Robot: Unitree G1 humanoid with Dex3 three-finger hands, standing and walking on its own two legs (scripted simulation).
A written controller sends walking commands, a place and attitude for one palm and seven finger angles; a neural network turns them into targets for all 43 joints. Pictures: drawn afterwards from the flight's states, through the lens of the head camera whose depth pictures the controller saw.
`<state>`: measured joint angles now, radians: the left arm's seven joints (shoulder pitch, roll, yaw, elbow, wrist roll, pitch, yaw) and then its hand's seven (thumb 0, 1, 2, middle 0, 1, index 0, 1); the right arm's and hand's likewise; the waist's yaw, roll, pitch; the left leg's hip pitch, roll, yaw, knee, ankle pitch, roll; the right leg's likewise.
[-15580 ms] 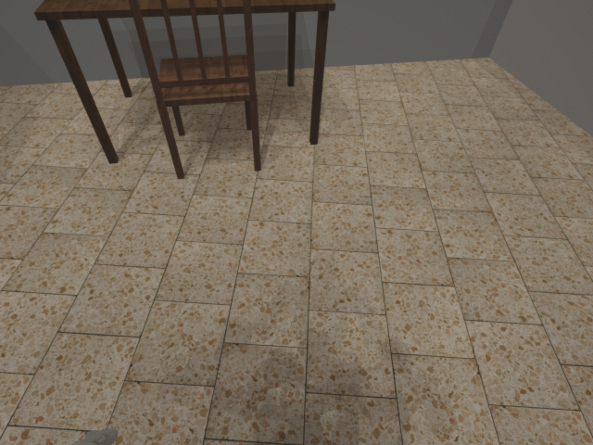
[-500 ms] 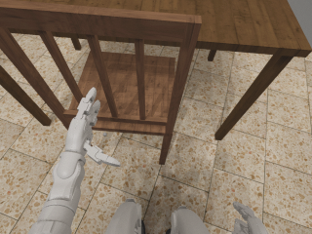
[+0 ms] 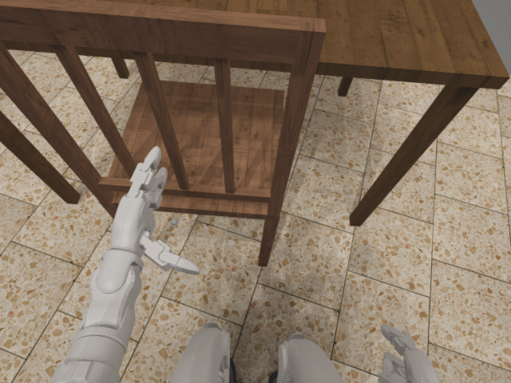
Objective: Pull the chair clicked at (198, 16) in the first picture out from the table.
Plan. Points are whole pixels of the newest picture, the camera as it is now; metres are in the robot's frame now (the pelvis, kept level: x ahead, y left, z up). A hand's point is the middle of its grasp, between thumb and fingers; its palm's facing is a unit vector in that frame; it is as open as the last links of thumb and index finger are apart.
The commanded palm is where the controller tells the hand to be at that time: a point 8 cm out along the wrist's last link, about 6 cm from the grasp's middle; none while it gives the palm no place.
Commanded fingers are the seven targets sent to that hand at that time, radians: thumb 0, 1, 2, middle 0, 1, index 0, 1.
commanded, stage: aim the fingers beside a spindle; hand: left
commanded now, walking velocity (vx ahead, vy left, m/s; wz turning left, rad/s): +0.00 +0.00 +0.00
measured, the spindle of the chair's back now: (168, 136) +0.50 +0.16 +0.04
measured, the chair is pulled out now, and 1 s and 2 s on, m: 0.00 0.00 0.00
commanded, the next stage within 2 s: none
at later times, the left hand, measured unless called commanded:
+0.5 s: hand (159, 214) +0.36 +0.15 +0.02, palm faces -0.05 -1.00 -0.05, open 16.9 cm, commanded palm +0.33 +0.20 +0.02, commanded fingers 0.00 -0.50 0.30 -0.06 -0.08 -0.06 -0.08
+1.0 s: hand (162, 219) +0.36 +0.15 +0.01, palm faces -0.08 -1.00 -0.03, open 16.9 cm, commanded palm +0.34 +0.20 +0.02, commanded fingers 0.00 -0.50 0.30 -0.06 -0.08 -0.06 -0.08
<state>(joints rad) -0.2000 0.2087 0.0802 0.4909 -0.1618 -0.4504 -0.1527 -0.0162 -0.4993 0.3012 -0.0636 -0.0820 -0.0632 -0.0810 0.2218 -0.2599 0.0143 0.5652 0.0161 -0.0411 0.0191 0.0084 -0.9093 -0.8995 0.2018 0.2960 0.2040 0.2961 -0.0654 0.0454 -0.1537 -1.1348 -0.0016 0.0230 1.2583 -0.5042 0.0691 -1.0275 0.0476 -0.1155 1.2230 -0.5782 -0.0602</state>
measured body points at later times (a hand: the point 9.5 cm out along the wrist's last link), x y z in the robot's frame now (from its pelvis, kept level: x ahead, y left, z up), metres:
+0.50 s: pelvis +0.00 +0.00 +0.00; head +0.11 +0.02 +0.44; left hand +0.36 +0.21 +0.03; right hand +0.14 -0.25 -0.10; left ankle +0.05 +0.08 -0.63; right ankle +0.00 -0.09 -0.63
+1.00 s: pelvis +0.00 +0.01 +0.00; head +0.11 +0.02 +0.44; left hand +0.36 +0.21 +0.01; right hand +0.13 -0.24 -0.11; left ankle +0.05 +0.08 -0.63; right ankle +0.00 -0.09 -0.63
